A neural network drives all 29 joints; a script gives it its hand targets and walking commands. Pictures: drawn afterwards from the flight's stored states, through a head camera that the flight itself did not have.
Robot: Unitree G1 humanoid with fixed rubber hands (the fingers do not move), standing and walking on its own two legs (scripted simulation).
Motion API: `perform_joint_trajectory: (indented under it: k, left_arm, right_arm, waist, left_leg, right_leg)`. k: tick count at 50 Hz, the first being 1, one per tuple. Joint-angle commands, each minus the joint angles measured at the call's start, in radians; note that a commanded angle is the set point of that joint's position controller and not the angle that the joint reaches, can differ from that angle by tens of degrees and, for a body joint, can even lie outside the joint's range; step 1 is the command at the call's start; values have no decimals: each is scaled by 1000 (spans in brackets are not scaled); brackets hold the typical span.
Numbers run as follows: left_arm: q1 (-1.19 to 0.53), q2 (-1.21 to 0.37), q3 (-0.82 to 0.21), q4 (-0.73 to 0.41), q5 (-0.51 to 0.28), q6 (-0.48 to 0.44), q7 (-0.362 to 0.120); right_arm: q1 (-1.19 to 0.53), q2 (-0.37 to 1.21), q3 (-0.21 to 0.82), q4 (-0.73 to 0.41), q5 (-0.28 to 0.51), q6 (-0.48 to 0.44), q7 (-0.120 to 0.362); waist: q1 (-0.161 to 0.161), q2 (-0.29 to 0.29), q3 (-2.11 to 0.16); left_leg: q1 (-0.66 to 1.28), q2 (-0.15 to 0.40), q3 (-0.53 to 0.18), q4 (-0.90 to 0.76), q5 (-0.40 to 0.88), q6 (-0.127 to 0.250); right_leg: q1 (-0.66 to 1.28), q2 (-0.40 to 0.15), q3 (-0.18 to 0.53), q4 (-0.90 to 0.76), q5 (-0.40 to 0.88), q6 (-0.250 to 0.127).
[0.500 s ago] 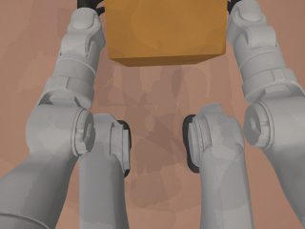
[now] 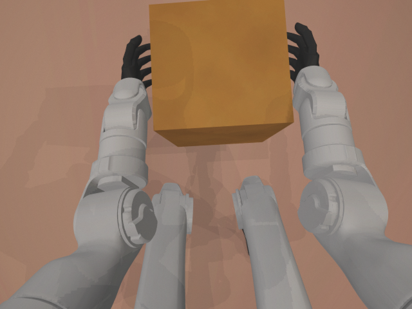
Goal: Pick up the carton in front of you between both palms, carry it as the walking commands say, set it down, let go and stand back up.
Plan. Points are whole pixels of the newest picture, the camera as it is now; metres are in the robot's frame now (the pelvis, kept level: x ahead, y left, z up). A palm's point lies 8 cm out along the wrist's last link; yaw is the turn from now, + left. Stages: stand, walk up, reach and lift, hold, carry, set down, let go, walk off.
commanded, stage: reach and lift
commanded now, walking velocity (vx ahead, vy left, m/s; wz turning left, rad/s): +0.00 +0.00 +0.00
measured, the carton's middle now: (218, 88) +0.50 -0.03 -0.13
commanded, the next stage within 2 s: none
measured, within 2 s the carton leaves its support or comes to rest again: neither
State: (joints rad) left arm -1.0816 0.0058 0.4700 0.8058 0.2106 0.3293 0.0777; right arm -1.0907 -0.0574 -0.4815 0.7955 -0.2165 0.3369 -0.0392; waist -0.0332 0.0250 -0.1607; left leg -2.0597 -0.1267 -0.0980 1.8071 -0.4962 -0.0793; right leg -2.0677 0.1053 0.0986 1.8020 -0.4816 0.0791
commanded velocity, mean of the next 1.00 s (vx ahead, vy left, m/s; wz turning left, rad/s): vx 0.00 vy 0.00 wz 0.00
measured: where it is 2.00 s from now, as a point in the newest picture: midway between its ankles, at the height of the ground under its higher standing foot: (213, 243)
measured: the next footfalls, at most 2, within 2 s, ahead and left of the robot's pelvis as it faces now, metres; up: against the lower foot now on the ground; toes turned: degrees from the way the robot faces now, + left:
none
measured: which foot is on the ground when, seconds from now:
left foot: down 0.00-1.00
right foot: down 0.00-1.00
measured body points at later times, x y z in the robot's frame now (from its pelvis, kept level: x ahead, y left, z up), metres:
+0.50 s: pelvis +0.05 +0.00 +0.13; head +0.22 -0.01 +0.55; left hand +0.47 +0.13 +0.08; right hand +0.47 -0.17 +0.09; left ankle +0.12 +0.13 -0.44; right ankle +0.12 -0.13 -0.44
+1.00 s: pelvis +0.11 +0.00 +0.26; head +0.15 +0.00 +0.71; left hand +0.43 +0.14 +0.23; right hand +0.43 -0.16 +0.24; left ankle +0.12 +0.13 -0.44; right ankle +0.12 -0.14 -0.44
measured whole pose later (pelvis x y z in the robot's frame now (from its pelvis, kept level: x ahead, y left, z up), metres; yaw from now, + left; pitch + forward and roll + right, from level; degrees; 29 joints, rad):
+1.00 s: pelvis +0.11 +0.00 +0.26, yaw -1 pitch +15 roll +0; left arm -0.29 -0.14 0.27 0.54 0.16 0.33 0.06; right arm -0.32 0.10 -0.27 0.54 -0.16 0.33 -0.05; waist -0.02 0.01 -0.20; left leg -0.68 -0.07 -0.15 0.79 -0.36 -0.02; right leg -0.69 0.06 0.14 0.78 -0.35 0.03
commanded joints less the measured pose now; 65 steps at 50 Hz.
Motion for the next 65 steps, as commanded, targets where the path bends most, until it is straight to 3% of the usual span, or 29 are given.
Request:
perform_joint_trajectory:
  k: [1, 4, 5, 6, 7, 8, 13, 14, 17, 19, 22, 24, 25, 26, 29, 30, 31, 32, 34, 36, 37, 40, 43, 48, 50, 57, 58, 59, 65]
  left_arm:
    - [-660, -1033, -496, -90, -138, -19, -231]
    - [-608, -1070, -540, -101, -164, -14, -238]
    - [-589, -1072, -565, -121, -183, -18, -239]
    - [-635, -1061, -595, -150, -195, -18, -245]
    - [-532, -1133, -618, -114, -215, -2, -243]
    - [-479, -1112, -574, -72, -185, 0, -248]
    - [-466, -1120, -646, -177, -211, -14, -234]
    - [-458, -1071, -635, -167, -209, -17, -235]
    - [-440, -1150, -698, -204, -232, -22, -237]
    - [-326, -1109, -617, -130, -187, -18, -238]
    - [-314, -1163, -699, -169, -210, -31, -232]
    - [-237, -1103, -667, -162, -179, -40, -227]
    - [-220, -1114, -651, -113, -183, -40, -226]
    - [-226, -1108, -644, -150, -170, -49, -231]
    - [-179, -1116, -672, -171, -176, -60, -231]
    - [-153, -1140, -662, -158, -187, -56, -241]
    - [-66, -1159, -664, -109, -170, -49, -241]
    - [-62, -1129, -641, -129, -152, -51, -251]
    - [-34, -1191, -712, -167, -194, -58, -245]
    - [42, -1162, -701, -168, -175, -60, -240]
    - [40, -1105, -661, -159, -151, -58, -253]
    - [107, -1117, -736, -208, -164, -53, -252]
    - [147, -1140, -738, -210, -162, -55, -242]
    - [248, -1147, -803, -276, -181, -16, -253]
    - [337, -1150, -790, -293, -186, 7, -260]
    - [420, -1161, -843, -395, -211, 144, -282]
    - [376, -1132, -855, -425, -212, 162, -284]
    - [386, -1188, -897, -480, -224, 182, -289]
    - [397, -1080, -799, -462, -204, 262, -303]
  right_arm:
    - [-575, 1092, 467, -8, 149, -3, 258]
    - [-583, 1094, 525, -64, 179, -4, 264]
    - [-514, 1120, 582, -81, 191, 3, 263]
    - [-537, 1130, 563, -65, 204, 1, 262]
    - [-425, 1083, 544, -51, 175, 6, 263]
    - [-487, 1104, 585, -77, 197, 3, 263]
    - [-418, 1130, 627, -140, 234, -4, 257]
    - [-374, 1129, 647, -89, 219, 9, 255]
    - [-377, 1137, 677, -158, 245, -14, 255]
    - [-261, 1172, 649, -46, 207, 7, 259]
    - [-168, 1194, 642, -98, 206, -23, 251]
    - [-141, 1169, 643, -50, 194, -21, 251]
    - [-130, 1148, 606, -16, 175, -22, 252]
    - [-171, 1179, 635, -67, 208, -38, 247]
    - [-87, 1158, 620, -48, 159, -34, 239]
    - [-73, 1187, 655, -108, 183, -45, 237]
    - [-27, 1183, 635, -113, 149, -49, 239]
    - [-6, 1182, 646, -90, 140, -38, 240]
    - [13, 1173, 712, -131, 175, -57, 234]
    - [122, 1183, 688, -151, 150, -55, 232]
    - [90, 1204, 711, -113, 175, -51, 230]
    - [200, 1193, 721, -158, 153, -49, 233]
    - [183, 1161, 749, -149, 175, -53, 227]
    - [290, 1178, 810, -236, 198, -19, 239]
    - [334, 1190, 821, -288, 196, 12, 242]
    - [395, 1211, 892, -401, 231, 141, 251]
    - [467, 1169, 822, -364, 193, 162, 250]
    - [457, 1180, 862, -404, 215, 174, 255]
    - [471, 1166, 787, -410, 176, 263, 265]
  waist:
    - [13, -4, -1026]
    - [8, 6, -1079]
    - [-41, -70, -1085]
    - [-13, -38, -1104]
    - [-85, 45, -1065]
    - [-15, 0, -980]
    - [-5, 35, -1007]
    - [-16, -46, -981]
    - [-27, 45, -987]
    - [10, -41, -899]
    - [-26, 31, -858]
    - [34, -7, -785]
    - [-28, -32, -724]
    - [36, 1, -753]
    - [-4, -30, -742]
    - [22, -31, -775]
    - [-27, -56, -713]
    - [20, -35, -673]
    - [12, -25, -719]
    - [-34, -55, -668]
    - [74, -19, -627]
    - [-17, -18, -599]
    - [33, 5, -522]
    - [33, 11, -485]
    - [14, -60, -439]
    - [44, -46, -367]
    - [-5, 6, -182]
    - [24, 34, -233]
    - [23, -48, -70]
  left_leg:
    - [552, -75, 193, -243, 69, 54]
    - [634, -70, 188, -272, 138, 44]
    - [664, -56, 162, -274, 167, 48]
    - [635, -69, 176, -277, 167, 42]
    - [641, -68, 169, -297, 138, 23]
    - [687, -63, 157, -326, 140, 42]
    - [768, -62, 148, -404, 138, 33]
    - [786, -57, 132, -417, 154, 33]
    - [865, -65, 137, -456, 171, 27]
    - [880, -55, 130, -502, 137, 42]
    - [944, -54, 106, -576, 157, 33]
    - [954, -49, 96, -603, 180, 42]
    - [990, -34, 75, -639, 163, 49]
    - [1024, -45, 93, -645, 188, 51]
    - [1073, -37, 69, -696, 274, 48]
    - [1119, -38, 82, -709, 229, 52]
    - [1134, -29, 53, -738, 225, 59]
    - [1125, -32, 79, -771, 203, 54]
    - [1204, -27, 53, -805, 302, 51]
    - [1288, -11, 37, -851, 322, 53]
    - [1243, -13, 63, -864, 322, 61]
    - [1421, -8, 27, -955, 391, 56]
    - [1444, -2, 16, -1018, 369, 56]
    - [1598, 10, 5, -1107, 486, 56]
    - [1685, 20, -7, -1152, 514, 66]
    - [1850, 39, -11, -1300, 551, 65]
    - [1827, 34, -9, -1337, 560, 61]
    - [1852, 41, -23, -1354, 589, 50]
    - [1907, 39, -4, -1434, 418, 65]
  right_leg:
    - [644, 63, -172, -251, 104, -58]
    - [694, 60, -181, -259, 184, -50]
    - [712, 66, -194, -281, 208, -36]
    - [801, 57, -166, -293, 222, -49]
    - [806, 55, -165, -317, 192, -64]
    - [705, 65, -179, -310, 176, -46]
    - [873, 61, -148, -399, 162, -53]
    - [875, 60, -158, -409, 179, -44]
    - [930, 60, -137, -451, 208, -48]
    - [954, 58, -134, -501, 166, -37]
    - [1039, 57, -114, -564, 212, -53]
    - [1069, 48, -91, -592, 220, -51]
    - [1040, 56, -119, -607, 209, -44]
    - [1085, 49, -90, -638, 212, -47]
    - [1179, 41, -80, -684, 331, -51]
    - [1217, 45, -77, -715, 279, -52]
    - [1204, 37, -85, -735, 254, -48]
    - [1253, 32, -68, -769, 258, -53]
    - [1319, 37, -59, -794, 337, -63]
    - [1367, 34, -59, -841, 363, -62]
    - [1385, 19, -26, -865, 370, -61]
    - [1427, 28, -43, -942, 419, -59]
    - [1501, 16, -24, -998, 389, -75]
    - [1666, -2, -6, -1104, 487, -72]
    - [1697, 8, -18, -1143, 519, -59]
    - [1940, -13, -3, -1278, 572, -65]
    - [1874, -12, 1, -1307, 573, -74]
    - [1944, -18, 0, -1334, 568, -81]
    - [1957, -11, -21, -1414, 443, -68]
